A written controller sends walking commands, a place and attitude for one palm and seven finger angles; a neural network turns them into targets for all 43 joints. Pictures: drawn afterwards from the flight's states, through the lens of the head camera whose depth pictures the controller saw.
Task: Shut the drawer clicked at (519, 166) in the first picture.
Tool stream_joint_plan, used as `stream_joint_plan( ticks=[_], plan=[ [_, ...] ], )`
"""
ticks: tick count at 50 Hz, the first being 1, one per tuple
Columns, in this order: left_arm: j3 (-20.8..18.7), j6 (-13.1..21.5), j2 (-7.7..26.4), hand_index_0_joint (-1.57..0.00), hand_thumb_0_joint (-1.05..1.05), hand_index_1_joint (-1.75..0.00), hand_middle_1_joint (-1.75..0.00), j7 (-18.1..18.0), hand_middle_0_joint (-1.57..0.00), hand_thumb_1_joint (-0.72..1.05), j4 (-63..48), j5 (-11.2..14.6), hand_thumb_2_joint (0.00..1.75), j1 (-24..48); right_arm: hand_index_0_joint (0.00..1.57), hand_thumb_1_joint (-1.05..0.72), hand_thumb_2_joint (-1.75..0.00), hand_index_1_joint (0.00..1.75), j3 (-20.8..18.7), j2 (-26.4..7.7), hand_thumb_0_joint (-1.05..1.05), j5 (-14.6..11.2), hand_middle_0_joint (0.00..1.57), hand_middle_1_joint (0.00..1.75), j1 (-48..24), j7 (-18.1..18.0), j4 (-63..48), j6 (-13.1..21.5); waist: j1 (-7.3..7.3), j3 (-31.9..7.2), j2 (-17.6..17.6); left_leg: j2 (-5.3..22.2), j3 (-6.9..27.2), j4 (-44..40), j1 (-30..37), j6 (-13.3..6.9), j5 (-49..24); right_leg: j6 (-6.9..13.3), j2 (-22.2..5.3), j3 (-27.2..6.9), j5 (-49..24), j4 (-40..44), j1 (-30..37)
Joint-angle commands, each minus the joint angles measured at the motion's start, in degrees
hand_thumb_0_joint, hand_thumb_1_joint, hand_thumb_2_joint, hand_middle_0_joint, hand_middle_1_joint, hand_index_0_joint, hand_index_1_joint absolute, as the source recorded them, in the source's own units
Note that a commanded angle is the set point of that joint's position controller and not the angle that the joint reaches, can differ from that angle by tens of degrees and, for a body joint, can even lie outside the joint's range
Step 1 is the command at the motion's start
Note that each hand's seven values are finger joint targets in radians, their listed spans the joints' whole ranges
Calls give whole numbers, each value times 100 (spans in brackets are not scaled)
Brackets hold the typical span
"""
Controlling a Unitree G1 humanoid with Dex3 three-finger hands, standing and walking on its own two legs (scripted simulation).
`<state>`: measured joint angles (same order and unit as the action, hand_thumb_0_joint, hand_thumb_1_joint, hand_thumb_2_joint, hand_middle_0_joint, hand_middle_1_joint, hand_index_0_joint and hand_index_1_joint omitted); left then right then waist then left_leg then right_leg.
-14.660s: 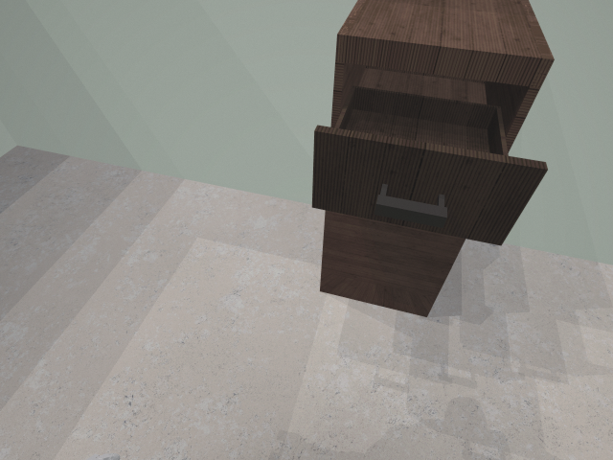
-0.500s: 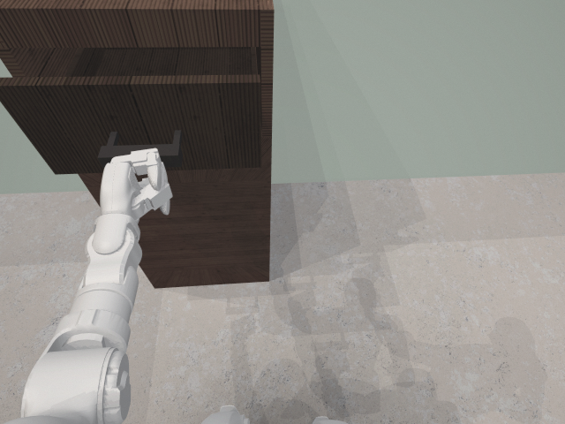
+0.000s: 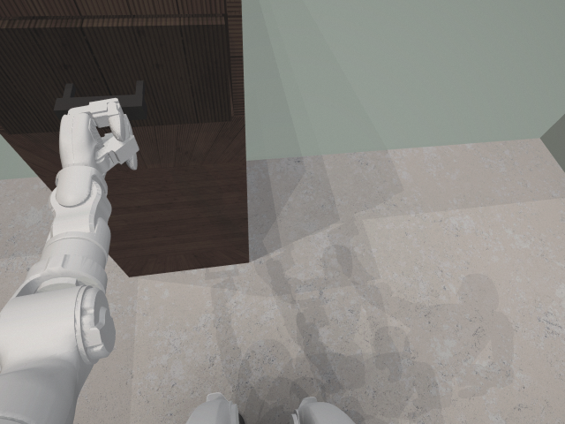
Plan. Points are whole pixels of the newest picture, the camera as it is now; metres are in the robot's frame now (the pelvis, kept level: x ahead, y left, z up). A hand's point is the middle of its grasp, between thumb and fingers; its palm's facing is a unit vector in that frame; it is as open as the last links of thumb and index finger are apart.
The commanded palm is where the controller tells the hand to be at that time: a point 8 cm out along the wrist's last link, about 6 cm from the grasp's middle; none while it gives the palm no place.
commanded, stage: push the drawer shut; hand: left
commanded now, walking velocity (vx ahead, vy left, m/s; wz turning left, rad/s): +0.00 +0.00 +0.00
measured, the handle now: (104, 98) +0.58 +0.22 +0.09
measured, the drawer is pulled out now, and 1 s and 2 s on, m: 0.02 0.00 0.00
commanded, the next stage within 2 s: pull the fist back off the drawer in 0.62 s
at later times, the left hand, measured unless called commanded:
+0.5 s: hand (129, 129) +0.52 +0.18 +0.08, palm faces +0.11 -0.99 -0.03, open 3.0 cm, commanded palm +0.53 +0.22 +0.09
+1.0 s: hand (128, 127) +0.52 +0.18 +0.09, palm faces +0.11 -0.99 -0.04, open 3.1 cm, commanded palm +0.51 +0.21 +0.09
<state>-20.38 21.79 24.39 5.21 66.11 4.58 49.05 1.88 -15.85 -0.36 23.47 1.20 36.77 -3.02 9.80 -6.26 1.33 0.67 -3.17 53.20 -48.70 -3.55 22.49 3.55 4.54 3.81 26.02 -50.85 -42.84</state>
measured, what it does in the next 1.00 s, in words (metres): stands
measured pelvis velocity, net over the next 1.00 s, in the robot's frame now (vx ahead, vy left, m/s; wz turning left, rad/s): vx -0.03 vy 0.01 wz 0.02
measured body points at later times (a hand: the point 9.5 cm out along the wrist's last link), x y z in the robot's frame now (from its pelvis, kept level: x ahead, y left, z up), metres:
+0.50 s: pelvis -0.01 +0.00 -0.01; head +0.11 +0.03 +0.43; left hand +0.51 +0.23 +0.09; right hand -0.02 -0.26 -0.12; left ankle +0.03 +0.08 -0.68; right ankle -0.02 -0.08 -0.68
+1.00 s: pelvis -0.03 +0.01 -0.02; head +0.10 +0.04 +0.41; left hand +0.51 +0.23 +0.09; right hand -0.08 -0.26 -0.11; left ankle +0.03 +0.08 -0.69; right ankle -0.02 -0.08 -0.68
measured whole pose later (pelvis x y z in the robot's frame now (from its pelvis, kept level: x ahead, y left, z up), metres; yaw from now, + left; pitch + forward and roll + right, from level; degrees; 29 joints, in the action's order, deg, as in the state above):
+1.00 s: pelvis -0.03 +0.01 -0.02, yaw +1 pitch +21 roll -5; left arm -18.5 20.4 31.4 2.2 78.6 0.6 64.9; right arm 3.8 -17.1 1.7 27.1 1.3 38.9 1.3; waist 14.1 -5.6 2.4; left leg 0.6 -0.3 57.6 -58.7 -4.0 20.5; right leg 3.4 4.5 7.0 24.3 -53.7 -51.3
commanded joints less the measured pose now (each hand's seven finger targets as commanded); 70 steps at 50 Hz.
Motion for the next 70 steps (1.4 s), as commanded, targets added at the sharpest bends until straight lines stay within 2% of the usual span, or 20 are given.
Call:
stream_joint_plan(
  ticks=[1, 2, 13, 15, 18, 20, 23, 24, 27, 29, 32, 36, 42, 44, 50, 54, 57, 67, 68, 70],
  plan=[
    [-165, 350, 1473, -140, 0, -160, -160, -110, -140, 90, -1210, 46, 90, 2859, 20, -90, -90, 30, -394, -985, 0, 55, 20, 30, 876, -30, -314, 38, 41, -2415, 493, 41, 649, -359, 2208, 65, -1961, -264, -105, -458, -1984, 673, 318],
    [-43, 352, 1336, -140, 0, -160, -160, -114, -140, 90, -1215, 29, 90, 2938, 20, -90, -90, 30, -398, -986, 0, 64, 20, 30, 879, -16, -320, 29, 104, -2435, 576, 37, 666, -321, 2303, 62, -2067, -250, -98, -441, -2040, 652, 204],
    [-233, 334, 1729, -140, 0, -160, -160, -258, -140, 90, -979, -132, 90, 3767, 20, -90, -90, 30, -388, -1050, 0, 114, 20, 30, 1138, -18, -145, -37, 324, -2460, 540, 66, 722, -216, 2207, 43, -2035, -277, -83, -445, -1939, 671, -22],
    [-45, 355, 1569, -140, 0, -160, -160, -276, -140, 90, -998, -152, 90, 4031, 20, -90, -90, 30, -373, -1031, 0, 119, 20, 30, 1130, -17, -116, -19, 434, -2428, 663, 79, 768, -210, 2304, 50, -1954, -276, -80, -420, -1780, 685, -213],
    [-150, 386, 1799, -140, 0, -160, -160, -324, -140, 90, -855, -209, 90, 4374, 20, -90, -90, 30, -368, -1083, 0, 139, 20, 30, 1197, -33, -20, 31, 522, -2422, 670, 98, 835, -173, 2269, 51, -1773, -269, -74, -410, -1531, 684, -391],
    [51, 419, 1592, -140, 0, -160, -160, -326, -140, 90, -916, -214, 90, 4557, 20, -90, -90, 30, -351, -1061, 0, 152, 20, 30, 1166, -22, -32, 75, 572, -2509, 867, 90, 872, -180, 2378, 60, -1683, -260, -73, -395, -1374, 697, -514],
    [60, 415, 1691, -140, 0, -160, -160, -357, -140, 90, -660, -236, 90, 4781, 20, -90, -90, 30, -319, -1104, 0, 159, 20, 30, 1201, -34, 32, 125, 671, -2405, 851, 101, 908, -146, 2217, 48, -1414, -264, -66, -402, -1110, 709, -683],
    [-79, 408, 1929, -140, 0, -160, -160, -378, -140, 90, -616, -245, 90, 4821, 20, -90, -90, 30, -310, -1134, 0, 167, 20, 30, 1206, -53, 34, 140, 675, -2349, 864, 112, 911, -137, 2112, 46, -1273, -260, -69, -412, -1000, 720, -684],
    [173, 396, 1710, -140, 0, -160, -160, -372, -140, 90, -607, -222, 90, 5102, 20, -90, -90, 30, -272, -1143, 0, 171, 20, 30, 1226, -69, 37, 218, 807, -2273, 980, 128, 973, -213, 2119, 46, -1039, -259, -79, -369, -797, 728, -852],
    [40, 392, 1957, -140, 0, -160, -160, -398, -140, 90, -538, -233, 90, 5152, 20, -90, -90, 30, -261, -1197, 0, 173, 20, 30, 1241, -88, 60, 264, 775, -2348, 1009, 138, 998, -217, 2074, 53, -827, -257, -77, -375, -618, 734, -896],
    [321, 368, 1649, -140, 0, -160, -160, -403, -140, 90, -522, -202, 90, 5351, 20, -90, -90, 30, -233, -1198, 0, 173, 20, 30, 1266, -99, 85, 363, 902, -2253, 1064, 149, 1056, -268, 2053, 42, -598, -262, -84, -358, -475, 735, -1073],
    [315, 293, 1747, -140, 0, -160, -160, -455, -140, 90, -418, -201, 90, 5429, 20, -90, -90, 30, -213, -1261, 0, 163, 20, 30, 1293, -134, 136, 485, 947, -2233, 979, 182, 1084, -338, 1909, 39, -121, -286, -91, -367, -185, 767, -1159],
    [167, 281, 1807, -140, 0, -160, -160, -479, -140, 90, -405, -219, 90, 5401, 20, -90, -90, 30, -220, -1249, 0, 215, 20, 30, 1366, -91, 104, 538, 835, -2367, 1058, 138, 1104, -313, 1906, 57, -227, -229, -77, -327, -243, 715, -1059],
    [10, 224, 2047, -140, 0, -160, -160, -484, -140, 90, -205, -250, 90, 5238, 20, -90, -90, 30, -209, -1281, 0, 206, 20, 30, 1378, -92, 94, 513, 822, -2214, 807, 143, 1060, -296, 1626, 43, -100, -248, -80, -359, -145, 753, -985],
    [105, 270, 1762, -140, 0, -160, -160, -451, -140, 90, -432, -255, 90, 5112, 20, -90, -90, 30, -264, -1250, 0, 232, 20, 30, 1364, -17, -3, 478, 716, -2361, 1053, 132, 1126, -339, 1930, 81, -148, -210, -83, -304, -203, 679, -1120],
    [-16, 278, 1763, -140, 0, -160, -160, -435, -140, 90, -517, -232, 90, 4652, 20, -90, -90, 30, -296, -1249, 0, 232, 20, 30, 1339, 19, -60, 396, 554, -2455, 982, 152, 1148, -366, 2117, 108, -448, -190, -68, -255, -374, 633, -1025],
    [61, 269, 1479, -140, 0, -160, -160, -434, -140, 90, -608, -175, 90, 4232, 20, -90, -90, 30, -324, -1209, 0, 212, 20, 30, 1285, 51, -116, 346, 479, -2458, 856, 151, 1119, -398, 2283, 98, -649, -185, -51, -227, -501, 661, -928],
    [-105, 380, 1321, -140, 0, -160, -160, -416, -140, 90, -1381, -71, 90, 2613, 20, -90, -90, 30, -392, -1062, 0, 132, 20, 30, 1028, 118, -415, 61, -44, -2650, 694, 89, 798, -381, 2573, 121, -2108, -175, -20, -248, -1741, 604, 24],
    [29, 392, 1151, -140, 0, -160, -160, -404, -140, 90, -1492, -65, 90, 2767, 20, -90, -90, 30, -405, -1031, 0, 110, 20, 30, 1001, 119, -395, 32, 66, -2572, 622, 108, 790, -365, 2651, 112, -2201, -206, -18, -243, -1850, 614, -53],
    [105, 391, 997, -140, 0, -160, -160, -365, -140, 90, -1600, -13, 90, 2568, 20, -90, -90, 30, -430, -1006, 0, 76, 20, 30, 941, 117, -419, -18, 26, -2495, 588, 99, 768, -374, 2698, 120, -2302, -209, -12, -245, -1961, 626, -9]
  ],
)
